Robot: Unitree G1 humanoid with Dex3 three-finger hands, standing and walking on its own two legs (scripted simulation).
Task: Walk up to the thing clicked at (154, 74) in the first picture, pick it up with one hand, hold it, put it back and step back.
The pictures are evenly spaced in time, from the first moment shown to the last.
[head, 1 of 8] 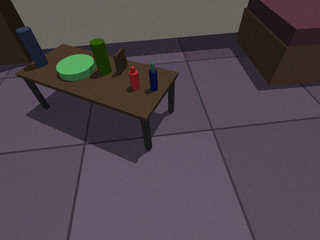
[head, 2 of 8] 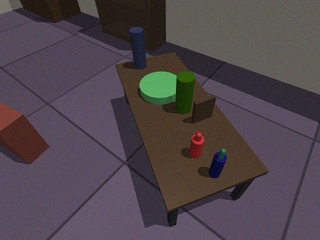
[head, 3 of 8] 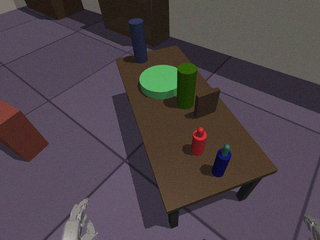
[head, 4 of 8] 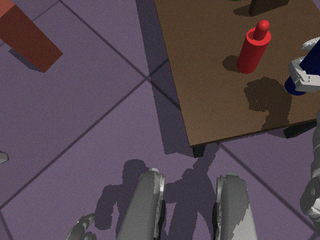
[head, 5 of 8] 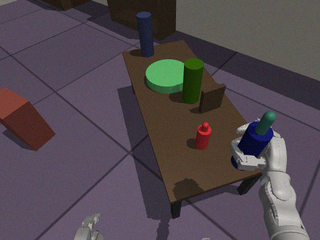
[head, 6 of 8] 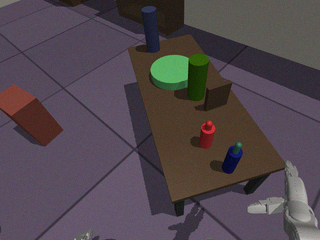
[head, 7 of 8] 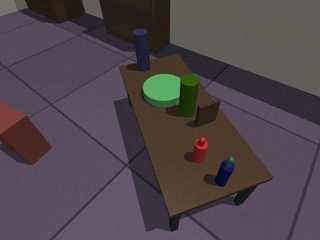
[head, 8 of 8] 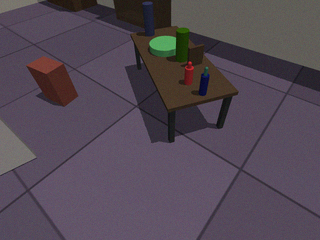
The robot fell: no
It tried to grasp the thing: yes
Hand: right
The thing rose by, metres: 0.32
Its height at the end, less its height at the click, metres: +0.00
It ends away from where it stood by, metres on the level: 0.02
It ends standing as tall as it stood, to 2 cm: yes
